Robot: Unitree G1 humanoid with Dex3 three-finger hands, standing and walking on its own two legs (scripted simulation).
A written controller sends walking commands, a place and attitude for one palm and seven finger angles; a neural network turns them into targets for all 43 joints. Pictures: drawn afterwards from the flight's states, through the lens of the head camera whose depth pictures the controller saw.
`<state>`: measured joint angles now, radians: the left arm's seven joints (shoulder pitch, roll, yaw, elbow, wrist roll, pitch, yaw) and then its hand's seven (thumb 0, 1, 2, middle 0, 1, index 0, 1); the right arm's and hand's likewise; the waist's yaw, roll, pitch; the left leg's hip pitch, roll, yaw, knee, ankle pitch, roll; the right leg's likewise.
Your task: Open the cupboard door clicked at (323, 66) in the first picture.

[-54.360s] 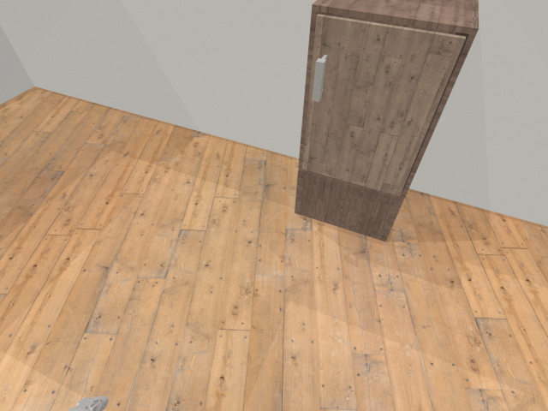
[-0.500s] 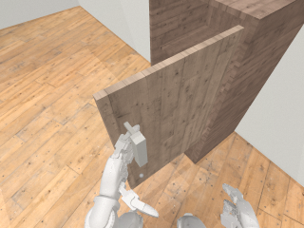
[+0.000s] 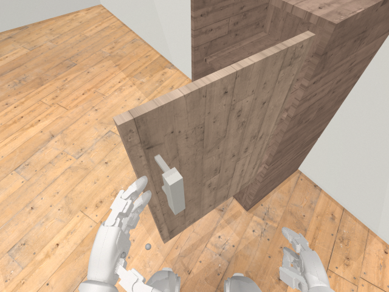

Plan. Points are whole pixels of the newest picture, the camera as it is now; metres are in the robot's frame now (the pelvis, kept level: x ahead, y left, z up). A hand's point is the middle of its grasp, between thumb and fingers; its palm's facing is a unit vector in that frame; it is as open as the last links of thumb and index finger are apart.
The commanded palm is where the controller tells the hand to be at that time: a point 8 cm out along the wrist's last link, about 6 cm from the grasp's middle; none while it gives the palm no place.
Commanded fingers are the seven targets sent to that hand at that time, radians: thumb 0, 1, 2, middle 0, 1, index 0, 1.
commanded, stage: slide the hand sideways off the handle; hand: left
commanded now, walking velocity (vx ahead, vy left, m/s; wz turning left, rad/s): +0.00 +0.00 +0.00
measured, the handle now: (168, 184) +0.31 +0.07 +0.07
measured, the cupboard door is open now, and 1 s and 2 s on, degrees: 88 88 88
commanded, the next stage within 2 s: draw the hand back to the body in 0.40 s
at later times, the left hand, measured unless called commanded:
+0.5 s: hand (118, 262) +0.17 +0.14 +0.06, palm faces -0.07 -1.00 +0.00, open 16.3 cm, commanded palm +0.15 +0.19 +0.07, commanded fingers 0.00 -0.50 0.30 -0.15 -0.30 -0.15 -0.30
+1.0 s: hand (67, 250) +0.17 +0.19 +0.14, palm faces -0.05 -1.00 -0.06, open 16.2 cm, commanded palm +0.14 +0.25 +0.15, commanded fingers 0.00 -0.29 0.39 -0.16 -0.30 -0.16 -0.30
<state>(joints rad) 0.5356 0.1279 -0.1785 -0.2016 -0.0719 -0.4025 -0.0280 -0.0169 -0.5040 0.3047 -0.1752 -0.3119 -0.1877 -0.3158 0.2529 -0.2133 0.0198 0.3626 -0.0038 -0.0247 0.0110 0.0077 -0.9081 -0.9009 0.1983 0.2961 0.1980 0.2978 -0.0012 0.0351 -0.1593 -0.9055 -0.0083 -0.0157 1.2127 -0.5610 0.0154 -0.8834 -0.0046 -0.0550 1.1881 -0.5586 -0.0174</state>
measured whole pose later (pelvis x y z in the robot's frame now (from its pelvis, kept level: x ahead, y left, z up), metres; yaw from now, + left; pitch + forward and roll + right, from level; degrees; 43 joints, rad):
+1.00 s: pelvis +0.00 +0.01 +0.03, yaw +0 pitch +8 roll -3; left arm 0.66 0.28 0.12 -0.39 -0.29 -0.23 -0.23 -0.02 -0.48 0.31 -0.15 -0.30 -0.15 -0.30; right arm 0.30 -0.23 0.03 0.37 0.06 -0.06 -0.06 0.01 -0.91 -0.90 0.20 0.30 0.20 0.30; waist 0.01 0.05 -0.16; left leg -0.69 0.00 -0.03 1.06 -0.51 0.03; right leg -0.65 0.01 -0.07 0.98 -0.48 0.00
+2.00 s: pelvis +0.03 -0.01 +0.10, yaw -1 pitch -4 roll +0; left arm 0.48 0.34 0.32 -0.40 -0.08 -0.05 0.12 0.01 0.87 0.89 -0.21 -0.30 -0.21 -0.30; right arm 0.21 -0.23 0.02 0.61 0.01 -0.09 -0.08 0.01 -0.91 -0.90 0.20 0.30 0.20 0.30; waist 0.07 0.06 0.00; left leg -0.10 0.01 0.01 0.46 -0.28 0.01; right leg -0.09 0.02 -0.02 0.43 -0.27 -0.02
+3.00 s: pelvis -0.07 +0.02 +0.08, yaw +1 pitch -2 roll -1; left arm 0.50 0.40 0.44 -0.50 0.00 -0.21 0.16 0.01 0.88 0.90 -0.21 -0.30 -0.21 -0.30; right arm 0.24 -0.20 0.01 0.57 0.00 -0.07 -0.08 0.01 -0.91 -0.90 0.20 0.30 0.20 0.30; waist 0.00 0.00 0.05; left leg -0.42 -0.01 0.03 0.67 -0.25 0.06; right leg -0.39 0.03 0.03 0.62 -0.20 0.01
